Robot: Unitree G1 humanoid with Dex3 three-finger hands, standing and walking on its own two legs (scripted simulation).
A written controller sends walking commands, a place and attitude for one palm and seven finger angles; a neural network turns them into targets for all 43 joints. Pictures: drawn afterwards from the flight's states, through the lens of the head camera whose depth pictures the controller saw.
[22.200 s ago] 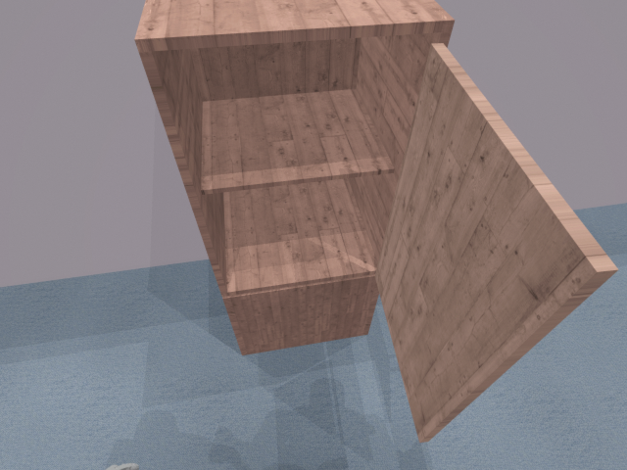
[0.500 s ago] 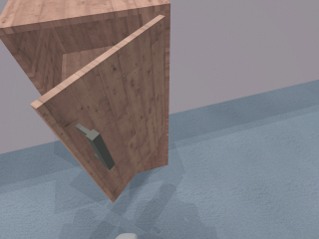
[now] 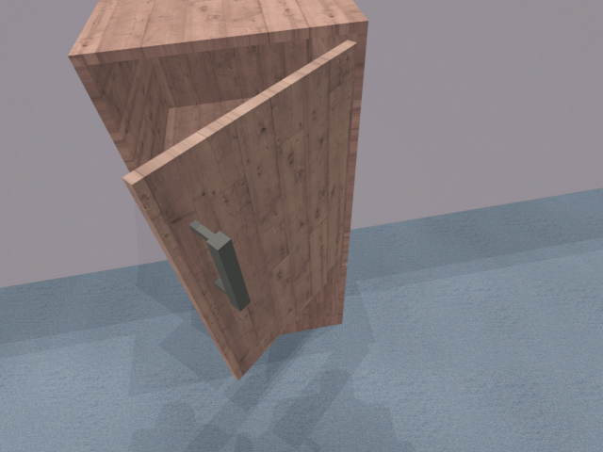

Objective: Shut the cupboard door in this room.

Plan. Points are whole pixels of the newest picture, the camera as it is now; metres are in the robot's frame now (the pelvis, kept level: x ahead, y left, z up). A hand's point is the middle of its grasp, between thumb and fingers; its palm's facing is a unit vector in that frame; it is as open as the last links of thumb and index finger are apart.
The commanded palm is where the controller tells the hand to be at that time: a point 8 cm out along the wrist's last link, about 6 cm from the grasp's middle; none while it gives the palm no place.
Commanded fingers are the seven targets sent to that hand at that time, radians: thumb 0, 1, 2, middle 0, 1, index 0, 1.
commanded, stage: turn or walk to find it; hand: left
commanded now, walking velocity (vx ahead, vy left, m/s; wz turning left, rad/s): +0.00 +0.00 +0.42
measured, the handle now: (220, 267) +0.34 +0.14 +0.07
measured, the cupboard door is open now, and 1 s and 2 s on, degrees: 40 40 40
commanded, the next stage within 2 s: stand and wait in 0.12 s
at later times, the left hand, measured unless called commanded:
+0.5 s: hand out of the picture +0.00 +0.24 -0.16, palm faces +0.18 -0.95 -0.24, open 7.4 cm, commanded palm none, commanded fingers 0.00 0.90 0.90 -0.20 -0.30 -0.20 -0.30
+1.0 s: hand out of the picture -0.07 +0.17 -0.17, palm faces +0.25 -0.94 -0.21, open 7.3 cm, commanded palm none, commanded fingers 0.00 0.90 0.90 -0.20 -0.30 -0.20 -0.30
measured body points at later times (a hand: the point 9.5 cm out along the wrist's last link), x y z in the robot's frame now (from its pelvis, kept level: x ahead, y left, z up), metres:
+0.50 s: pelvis -0.02 +0.04 +0.01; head +0.01 +0.04 +0.46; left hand -0.01 +0.29 -0.14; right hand +0.08 -0.19 -0.15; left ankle -0.03 +0.14 -0.73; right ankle -0.04 -0.10 -0.68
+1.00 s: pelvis -0.03 +0.00 +0.00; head +0.00 -0.01 +0.45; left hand -0.08 +0.22 -0.15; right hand +0.07 -0.22 -0.16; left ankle -0.10 +0.13 -0.74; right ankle -0.03 -0.09 -0.73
